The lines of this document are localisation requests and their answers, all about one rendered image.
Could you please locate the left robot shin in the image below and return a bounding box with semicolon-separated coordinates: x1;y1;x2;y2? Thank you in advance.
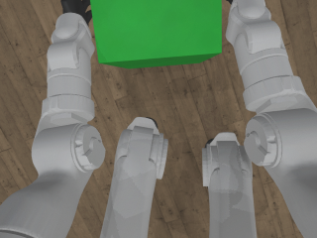
114;117;159;167

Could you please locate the left robot upper arm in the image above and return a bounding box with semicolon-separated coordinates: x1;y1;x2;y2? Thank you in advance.
0;122;106;238

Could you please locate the robot left thigh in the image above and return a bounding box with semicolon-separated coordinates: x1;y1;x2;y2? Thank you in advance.
99;125;168;238

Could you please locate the right robot forearm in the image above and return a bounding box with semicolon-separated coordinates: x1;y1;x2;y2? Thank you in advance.
225;0;317;114

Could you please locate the left robot hand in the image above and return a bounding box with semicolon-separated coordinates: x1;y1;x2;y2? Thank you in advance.
60;0;92;27

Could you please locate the carton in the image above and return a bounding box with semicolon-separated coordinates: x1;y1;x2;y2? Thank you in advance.
90;0;222;69

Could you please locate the left robot forearm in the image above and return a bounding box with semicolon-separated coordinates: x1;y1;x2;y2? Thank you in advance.
31;12;95;158

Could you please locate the right robot upper arm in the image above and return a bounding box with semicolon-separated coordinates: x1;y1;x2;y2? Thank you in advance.
244;108;317;238

